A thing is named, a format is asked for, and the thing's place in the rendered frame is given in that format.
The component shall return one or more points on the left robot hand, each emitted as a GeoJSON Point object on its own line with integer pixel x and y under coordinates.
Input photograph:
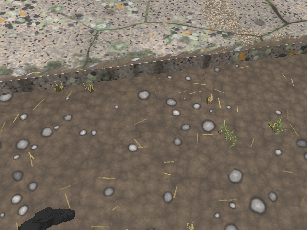
{"type": "Point", "coordinates": [46, 218]}

